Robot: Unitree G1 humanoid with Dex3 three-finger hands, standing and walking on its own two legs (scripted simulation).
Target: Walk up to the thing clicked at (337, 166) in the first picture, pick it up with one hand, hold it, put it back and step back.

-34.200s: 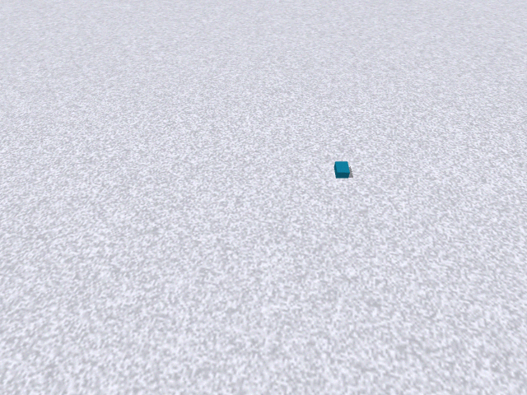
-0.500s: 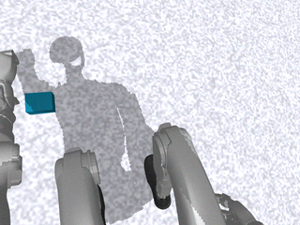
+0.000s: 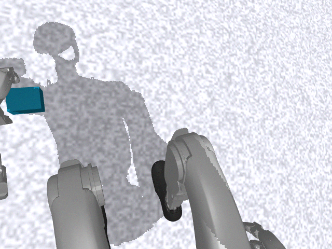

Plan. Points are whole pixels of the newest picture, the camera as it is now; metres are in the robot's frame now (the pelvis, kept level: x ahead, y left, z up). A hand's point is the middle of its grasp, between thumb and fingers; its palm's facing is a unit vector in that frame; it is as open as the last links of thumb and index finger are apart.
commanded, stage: home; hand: left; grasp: from above
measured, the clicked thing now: (26, 100) +0.53 +0.25 -0.32
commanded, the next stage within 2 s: none
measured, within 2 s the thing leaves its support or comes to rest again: neither
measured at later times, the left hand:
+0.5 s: hand out of the picture +0.42 +0.27 -0.05, palm faces -0.35 -0.54 -0.76, open 8.6 cm
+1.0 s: hand out of the picture +0.29 +0.20 +0.16, palm faces +0.06 -0.95 -0.30, open 7.4 cm
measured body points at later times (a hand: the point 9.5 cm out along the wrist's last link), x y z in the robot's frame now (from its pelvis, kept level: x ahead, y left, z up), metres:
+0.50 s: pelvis +0.02 +0.01 +0.09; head +0.23 +0.05 +0.48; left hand +0.44 +0.29 -0.01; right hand +0.11 -0.26 -0.04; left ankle +0.08 +0.12 -0.31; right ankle +0.13 -0.13 -0.31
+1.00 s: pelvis +0.04 -0.01 +0.26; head +0.16 +0.02 +0.69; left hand +0.28 +0.25 +0.18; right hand +0.26 -0.22 +0.17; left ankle +0.08 +0.12 -0.31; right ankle +0.13 -0.13 -0.31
